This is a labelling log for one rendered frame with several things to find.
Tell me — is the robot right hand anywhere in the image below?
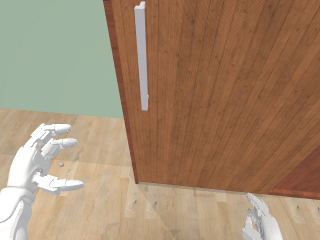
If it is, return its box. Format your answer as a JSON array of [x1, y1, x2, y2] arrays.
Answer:
[[242, 192, 283, 240]]

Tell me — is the left robot forearm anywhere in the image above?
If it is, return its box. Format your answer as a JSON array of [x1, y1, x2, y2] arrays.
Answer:
[[0, 186, 36, 240]]

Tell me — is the wardrobe door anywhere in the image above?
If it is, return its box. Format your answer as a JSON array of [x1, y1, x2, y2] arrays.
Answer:
[[111, 0, 320, 194], [274, 145, 320, 193]]

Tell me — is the robot left hand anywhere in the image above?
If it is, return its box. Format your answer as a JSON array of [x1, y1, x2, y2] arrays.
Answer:
[[7, 123, 85, 196]]

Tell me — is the handle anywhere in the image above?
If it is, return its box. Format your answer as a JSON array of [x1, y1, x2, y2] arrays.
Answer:
[[134, 1, 149, 111]]

